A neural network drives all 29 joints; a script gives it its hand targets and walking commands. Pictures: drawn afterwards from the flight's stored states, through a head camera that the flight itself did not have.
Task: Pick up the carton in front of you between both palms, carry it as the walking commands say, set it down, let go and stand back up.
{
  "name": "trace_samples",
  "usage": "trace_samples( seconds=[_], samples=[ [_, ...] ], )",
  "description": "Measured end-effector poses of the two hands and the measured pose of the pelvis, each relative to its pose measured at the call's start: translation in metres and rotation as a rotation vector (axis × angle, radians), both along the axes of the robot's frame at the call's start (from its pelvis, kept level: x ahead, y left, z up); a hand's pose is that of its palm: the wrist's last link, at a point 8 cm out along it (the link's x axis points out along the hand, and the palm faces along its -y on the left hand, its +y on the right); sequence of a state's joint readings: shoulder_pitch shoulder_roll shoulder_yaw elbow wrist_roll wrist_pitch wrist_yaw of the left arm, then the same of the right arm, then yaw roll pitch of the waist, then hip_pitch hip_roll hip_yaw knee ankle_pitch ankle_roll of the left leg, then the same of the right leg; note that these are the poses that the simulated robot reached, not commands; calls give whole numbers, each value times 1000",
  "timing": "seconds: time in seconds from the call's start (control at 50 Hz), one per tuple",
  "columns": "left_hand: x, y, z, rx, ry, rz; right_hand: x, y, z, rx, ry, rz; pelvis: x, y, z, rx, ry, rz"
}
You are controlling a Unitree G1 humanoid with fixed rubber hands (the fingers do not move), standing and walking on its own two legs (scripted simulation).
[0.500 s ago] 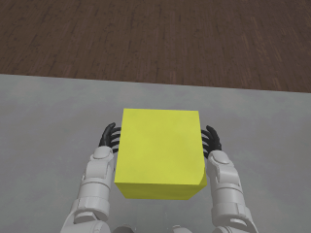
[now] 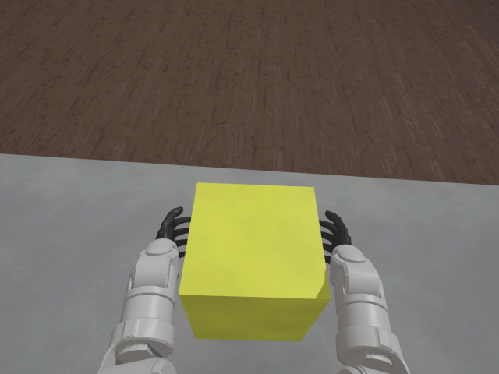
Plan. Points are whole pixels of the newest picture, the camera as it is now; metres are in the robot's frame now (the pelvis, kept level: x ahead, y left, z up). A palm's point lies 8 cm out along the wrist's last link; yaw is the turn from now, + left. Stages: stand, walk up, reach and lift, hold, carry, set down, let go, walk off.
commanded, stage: reach and lift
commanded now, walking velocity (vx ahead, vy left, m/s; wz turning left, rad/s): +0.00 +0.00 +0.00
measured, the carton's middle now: (251, 266) +0.31 +0.00 -0.04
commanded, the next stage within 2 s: hold in 0.72 s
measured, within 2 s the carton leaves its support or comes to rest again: neither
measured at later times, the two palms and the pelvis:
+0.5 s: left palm (161, 244) +0.30 +0.16 +0.04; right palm (338, 245) +0.30 -0.15 +0.04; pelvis +0.02 +0.01 +0.01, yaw +0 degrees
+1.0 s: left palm (161, 239) +0.29 +0.15 +0.06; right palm (346, 244) +0.29 -0.15 +0.06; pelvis +0.01 +0.00 +0.01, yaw +0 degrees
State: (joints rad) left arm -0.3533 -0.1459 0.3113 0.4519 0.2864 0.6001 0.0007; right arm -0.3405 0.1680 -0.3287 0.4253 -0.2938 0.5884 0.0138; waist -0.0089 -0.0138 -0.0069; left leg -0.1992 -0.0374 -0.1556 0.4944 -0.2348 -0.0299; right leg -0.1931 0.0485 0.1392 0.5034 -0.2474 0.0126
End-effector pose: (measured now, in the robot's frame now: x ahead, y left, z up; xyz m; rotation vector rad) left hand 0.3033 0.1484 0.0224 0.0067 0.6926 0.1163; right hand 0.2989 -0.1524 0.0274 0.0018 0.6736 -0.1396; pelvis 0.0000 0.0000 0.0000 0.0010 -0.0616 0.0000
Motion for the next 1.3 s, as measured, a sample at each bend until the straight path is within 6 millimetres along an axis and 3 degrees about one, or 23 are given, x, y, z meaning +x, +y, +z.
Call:
trace_samples(
  seconds=[0.18,0.38,0.66,0.84,0.98,1.14,1.3],
  samples=[
    [3,8,8,-10,-29,25,11,8,12,-2,-29,20,7,1,3,-2,16,-5],
    [-3,12,10,10,-10,15,7,12,15,-22,-11,38,16,6,8,-4,-7,6],
    [4,3,21,2,-36,-8,4,3,25,-17,-37,2,14,7,7,0,-19,-11],
    [-8,9,28,21,-36,13,1,9,30,-19,-38,39,14,4,9,-1,-35,0],
    [-9,2,38,31,-45,0,-4,1,36,8,-47,14,10,2,8,0,-62,8],
    [-3,-6,39,12,-50,-10,-4,-6,39,4,-51,-6,7,0,7,1,-61,0],
    [-7,4,33,11,-28,11,0,4,36,-12,-30,23,9,0,9,0,-58,1]
  ],
)
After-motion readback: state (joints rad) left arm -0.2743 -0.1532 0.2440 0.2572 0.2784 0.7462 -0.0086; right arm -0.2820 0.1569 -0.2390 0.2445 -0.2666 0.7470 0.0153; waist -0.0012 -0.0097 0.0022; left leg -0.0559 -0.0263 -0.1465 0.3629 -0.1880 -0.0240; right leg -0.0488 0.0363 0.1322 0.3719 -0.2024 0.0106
